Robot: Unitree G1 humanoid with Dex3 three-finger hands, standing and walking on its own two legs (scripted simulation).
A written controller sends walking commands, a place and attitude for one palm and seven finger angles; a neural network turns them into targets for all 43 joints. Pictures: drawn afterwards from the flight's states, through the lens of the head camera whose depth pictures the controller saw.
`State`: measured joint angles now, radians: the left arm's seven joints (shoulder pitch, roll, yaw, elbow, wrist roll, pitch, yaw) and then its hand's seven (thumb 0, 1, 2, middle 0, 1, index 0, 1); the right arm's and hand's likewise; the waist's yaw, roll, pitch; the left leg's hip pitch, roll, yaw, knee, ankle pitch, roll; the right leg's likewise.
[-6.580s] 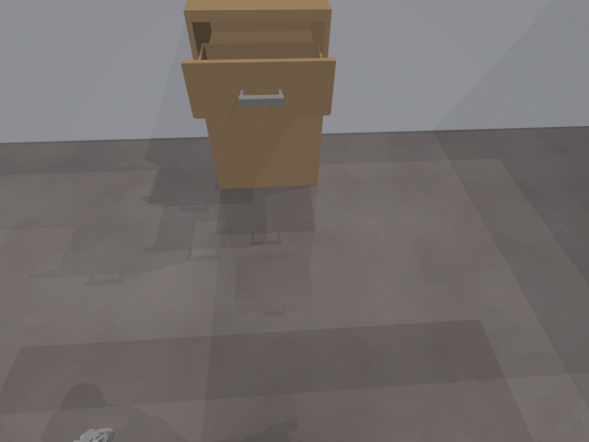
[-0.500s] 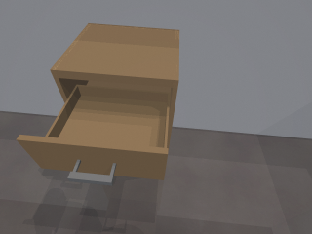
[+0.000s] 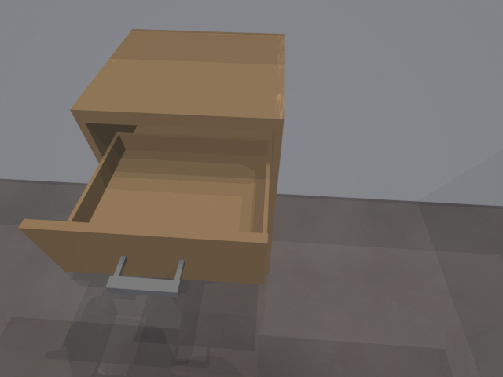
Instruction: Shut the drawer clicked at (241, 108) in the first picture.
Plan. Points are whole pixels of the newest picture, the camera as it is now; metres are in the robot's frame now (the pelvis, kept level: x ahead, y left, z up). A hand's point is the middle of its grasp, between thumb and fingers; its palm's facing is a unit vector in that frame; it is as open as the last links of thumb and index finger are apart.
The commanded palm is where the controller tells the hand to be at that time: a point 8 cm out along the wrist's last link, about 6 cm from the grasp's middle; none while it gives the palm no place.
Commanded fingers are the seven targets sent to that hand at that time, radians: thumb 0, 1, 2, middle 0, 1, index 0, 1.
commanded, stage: look again from close up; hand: left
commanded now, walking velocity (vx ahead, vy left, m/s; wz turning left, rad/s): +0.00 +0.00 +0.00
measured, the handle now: (148, 275) +0.31 +0.22 -0.08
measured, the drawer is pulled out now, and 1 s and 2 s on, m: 0.30 0.30 0.30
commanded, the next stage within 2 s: raise the hand and make a fist in 0.36 s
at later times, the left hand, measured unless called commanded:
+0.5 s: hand out of the picture +0.03 +0.20 -0.16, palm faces +0.07 -0.98 -0.21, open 7.4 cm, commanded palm +0.09 +0.25 -0.07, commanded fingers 0.00 0.90 0.90 -0.26 -0.37 -0.26 -0.37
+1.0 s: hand out of the picture +0.12 +0.19 -0.04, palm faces +0.10 -0.99 -0.06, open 5.3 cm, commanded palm +0.10 +0.25 -0.04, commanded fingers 0.00 0.90 0.90 -0.76 -0.91 -0.76 -0.91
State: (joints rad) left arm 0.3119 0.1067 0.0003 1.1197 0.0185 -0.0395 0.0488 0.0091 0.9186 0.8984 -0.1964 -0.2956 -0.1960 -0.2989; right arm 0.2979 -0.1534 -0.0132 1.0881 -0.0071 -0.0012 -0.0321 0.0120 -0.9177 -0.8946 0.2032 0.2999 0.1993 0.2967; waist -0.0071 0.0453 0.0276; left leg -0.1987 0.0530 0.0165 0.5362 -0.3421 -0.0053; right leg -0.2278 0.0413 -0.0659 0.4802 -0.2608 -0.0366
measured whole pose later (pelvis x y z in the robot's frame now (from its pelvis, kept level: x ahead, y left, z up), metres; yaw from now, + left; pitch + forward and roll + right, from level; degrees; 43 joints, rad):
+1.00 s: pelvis -0.04 -0.01 -0.09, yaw +3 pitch +14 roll -2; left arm 0.54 0.20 0.19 -0.03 -0.28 -0.52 -0.34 0.02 0.90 0.90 -0.57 -0.70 -0.57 -0.70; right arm 0.12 -0.25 -0.03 0.48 0.03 -0.28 -0.03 0.01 -0.90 -0.90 0.20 0.30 0.20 0.30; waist 0.05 0.00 -0.14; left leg -0.87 0.03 -0.06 1.21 -0.58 -0.03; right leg -0.89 -0.01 -0.13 1.16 -0.52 -0.06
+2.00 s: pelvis -0.02 +0.03 -0.07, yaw +2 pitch +12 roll -3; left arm 0.74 0.20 0.06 -0.37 -0.21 -0.33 -0.22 0.02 0.90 0.90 -1.39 -1.59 -1.39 -1.59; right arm 0.24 -0.19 0.02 0.43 0.04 -0.18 -0.01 0.01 -0.90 -0.89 0.21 0.30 0.20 0.30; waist 0.02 0.04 -0.15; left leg -0.74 0.00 -0.02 1.10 -0.56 0.04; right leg -0.74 -0.03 -0.10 1.01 -0.48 0.01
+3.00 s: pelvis -0.03 +0.00 -0.09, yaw +2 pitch +17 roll -2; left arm 0.55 0.20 0.10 -0.13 -0.22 -0.43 -0.23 0.01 0.90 0.90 -1.39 -1.60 -1.39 -1.60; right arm 0.22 -0.22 -0.01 0.49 0.03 -0.17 -0.04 0.01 -0.90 -0.89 0.21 0.30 0.20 0.30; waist -0.02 0.03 -0.17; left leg -0.88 0.02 -0.03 1.18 -0.59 0.00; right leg -0.90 -0.01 -0.10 1.13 -0.52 -0.03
